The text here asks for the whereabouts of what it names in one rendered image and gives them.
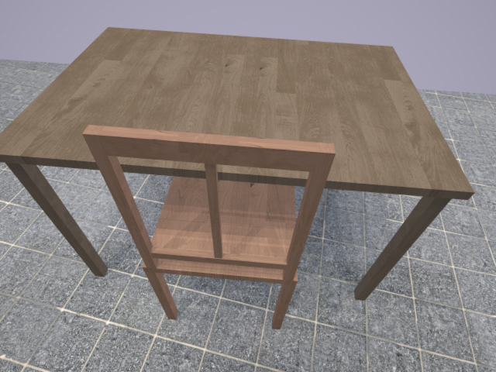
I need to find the table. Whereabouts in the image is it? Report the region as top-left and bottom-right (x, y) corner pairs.
(0, 27), (475, 301)

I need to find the chair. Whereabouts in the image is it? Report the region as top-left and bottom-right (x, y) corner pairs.
(82, 125), (336, 329)

